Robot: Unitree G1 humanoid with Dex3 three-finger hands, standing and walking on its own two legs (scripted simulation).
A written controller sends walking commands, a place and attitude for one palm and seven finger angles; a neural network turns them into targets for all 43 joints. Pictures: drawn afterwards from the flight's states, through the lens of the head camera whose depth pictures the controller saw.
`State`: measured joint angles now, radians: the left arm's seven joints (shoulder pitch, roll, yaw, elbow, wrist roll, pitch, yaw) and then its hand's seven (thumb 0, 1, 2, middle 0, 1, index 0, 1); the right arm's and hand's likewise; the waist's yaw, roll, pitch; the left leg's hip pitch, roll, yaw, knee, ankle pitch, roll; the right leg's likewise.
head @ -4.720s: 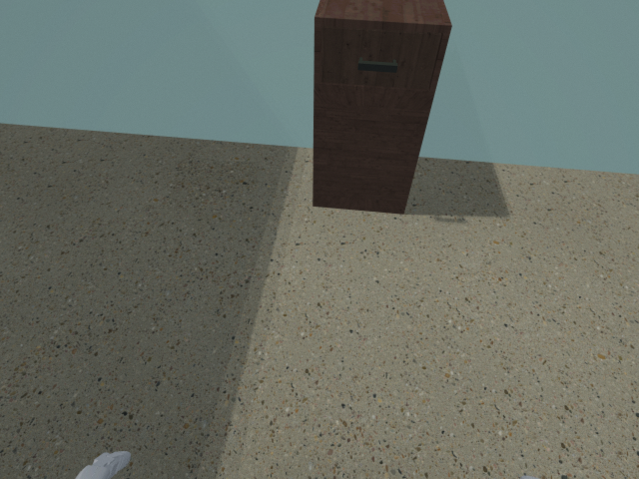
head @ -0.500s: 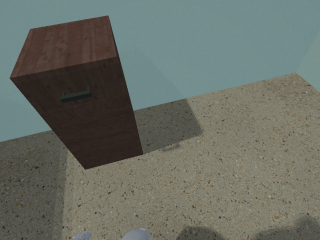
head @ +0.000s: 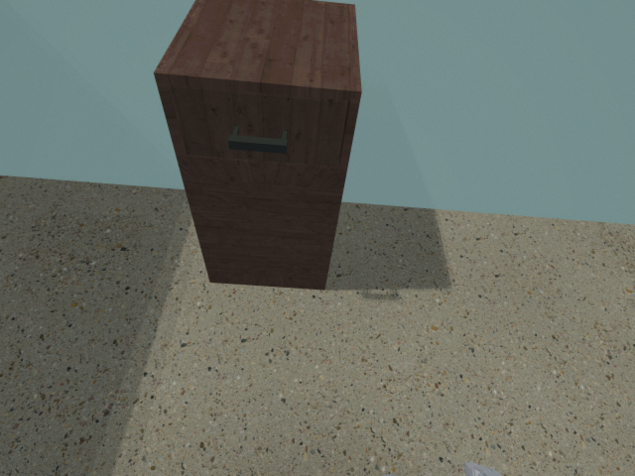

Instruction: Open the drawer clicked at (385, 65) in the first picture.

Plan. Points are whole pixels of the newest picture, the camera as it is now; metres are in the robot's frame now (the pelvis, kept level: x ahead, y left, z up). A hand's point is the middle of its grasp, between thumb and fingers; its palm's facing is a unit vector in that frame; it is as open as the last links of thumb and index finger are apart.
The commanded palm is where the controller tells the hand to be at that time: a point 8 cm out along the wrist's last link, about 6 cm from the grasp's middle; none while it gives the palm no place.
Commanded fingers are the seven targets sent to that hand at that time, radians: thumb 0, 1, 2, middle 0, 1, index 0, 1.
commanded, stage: take the last steps up to it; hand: left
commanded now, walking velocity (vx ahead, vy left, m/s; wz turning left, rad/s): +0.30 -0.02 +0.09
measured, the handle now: (259, 138) +0.77 +0.20 -0.08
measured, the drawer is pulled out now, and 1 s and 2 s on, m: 0.00 0.00 0.00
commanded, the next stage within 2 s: come to a stop and stand still in 0.82 s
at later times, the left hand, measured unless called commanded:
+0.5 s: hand out of the picture +0.13 +0.14 -0.15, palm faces +0.09 -0.97 -0.23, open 7.3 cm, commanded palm none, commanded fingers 0.00 0.90 0.90 -0.20 -0.30 -0.20 -0.30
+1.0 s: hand (220, 458) +0.16 +0.15 -0.18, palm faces +0.14 -0.98 -0.13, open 7.4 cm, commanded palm none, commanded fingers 0.00 0.90 0.90 -0.20 -0.30 -0.20 -0.30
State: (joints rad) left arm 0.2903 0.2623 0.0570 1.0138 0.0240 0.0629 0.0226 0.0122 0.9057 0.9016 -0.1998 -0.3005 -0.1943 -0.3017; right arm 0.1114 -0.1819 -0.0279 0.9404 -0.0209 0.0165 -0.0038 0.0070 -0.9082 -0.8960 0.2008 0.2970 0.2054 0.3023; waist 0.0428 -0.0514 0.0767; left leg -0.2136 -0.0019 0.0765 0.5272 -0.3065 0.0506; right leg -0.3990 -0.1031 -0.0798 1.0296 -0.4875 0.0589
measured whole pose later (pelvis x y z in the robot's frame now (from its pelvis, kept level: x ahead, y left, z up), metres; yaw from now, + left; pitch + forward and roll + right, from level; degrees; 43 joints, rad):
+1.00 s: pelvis +0.25 +0.01 -0.01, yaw +2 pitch -1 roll +0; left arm 0.41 0.12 0.02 1.17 0.02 -0.02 0.03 0.01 0.91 0.90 -0.20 -0.30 -0.20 -0.30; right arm 0.12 -0.12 -0.02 1.02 -0.02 -0.06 -0.02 0.00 -0.91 -0.90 0.20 0.30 0.20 0.30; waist 0.04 -0.05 0.07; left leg -0.31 0.02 0.17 0.57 -0.24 0.06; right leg -0.31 -0.06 -0.06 1.09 -0.47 -0.01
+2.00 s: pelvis +0.23 -0.02 +0.01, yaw +3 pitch +1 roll -1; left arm 0.33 0.20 0.05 1.10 0.03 0.05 0.02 0.01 0.90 0.90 -0.20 -0.30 -0.20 -0.30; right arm 0.29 -0.16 -0.03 1.05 -0.03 0.01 -0.02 0.01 -0.91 -0.90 0.20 0.30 0.20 0.30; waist 0.02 -0.03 -0.03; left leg -0.13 0.00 0.02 0.41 -0.31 0.02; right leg -0.36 -0.03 -0.06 0.61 -0.32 0.00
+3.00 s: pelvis +0.28 -0.02 +0.00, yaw +5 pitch +0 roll -3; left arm 0.28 0.13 -0.01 1.11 0.02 -0.03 0.05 0.01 0.91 0.90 -0.20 -0.30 -0.20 -0.30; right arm 0.23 -0.18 -0.02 1.05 -0.01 0.00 -0.03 0.01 -0.93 -0.90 0.20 0.30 0.20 0.30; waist -0.01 0.04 0.08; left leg -0.20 0.05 0.07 0.57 -0.36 0.01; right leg -0.22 0.01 -0.12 0.48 -0.26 -0.02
